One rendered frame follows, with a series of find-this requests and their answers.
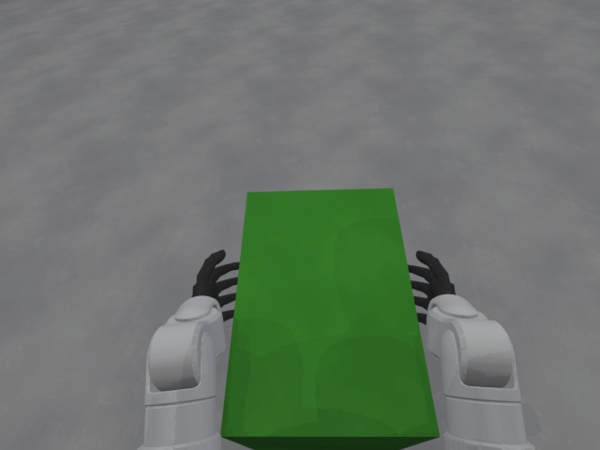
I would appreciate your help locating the right robot hand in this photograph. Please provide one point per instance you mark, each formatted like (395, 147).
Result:
(437, 278)

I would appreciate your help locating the left robot hand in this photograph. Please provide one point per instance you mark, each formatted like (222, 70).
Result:
(207, 277)

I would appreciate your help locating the carton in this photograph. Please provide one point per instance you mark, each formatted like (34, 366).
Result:
(326, 350)

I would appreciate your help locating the left robot forearm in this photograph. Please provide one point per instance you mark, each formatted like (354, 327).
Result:
(181, 379)

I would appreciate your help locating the right robot forearm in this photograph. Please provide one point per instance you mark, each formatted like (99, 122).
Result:
(479, 377)

